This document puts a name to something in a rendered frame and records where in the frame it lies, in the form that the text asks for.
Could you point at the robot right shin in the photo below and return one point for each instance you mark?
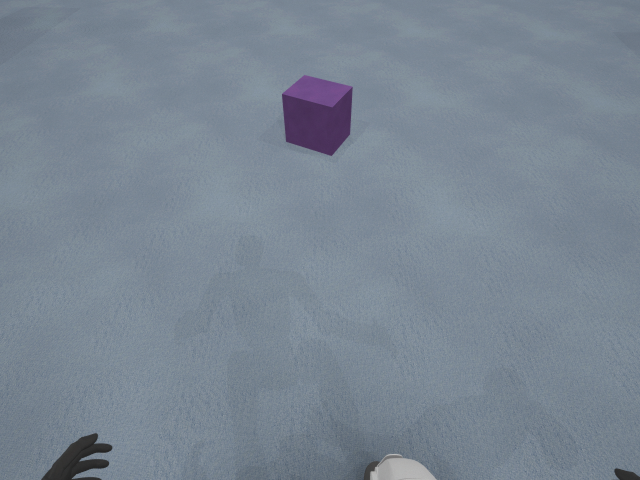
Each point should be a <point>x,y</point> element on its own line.
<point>390,456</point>

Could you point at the left robot hand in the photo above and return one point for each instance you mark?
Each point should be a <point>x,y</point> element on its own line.
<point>69,464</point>

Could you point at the carton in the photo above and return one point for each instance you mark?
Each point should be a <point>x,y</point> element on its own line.
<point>317,114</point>

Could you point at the right robot thigh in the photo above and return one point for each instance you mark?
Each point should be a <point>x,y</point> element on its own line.
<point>401,469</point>

